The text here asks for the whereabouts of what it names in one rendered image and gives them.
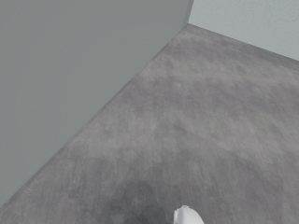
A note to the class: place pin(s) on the robot right thigh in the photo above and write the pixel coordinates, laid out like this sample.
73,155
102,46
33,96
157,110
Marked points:
185,215

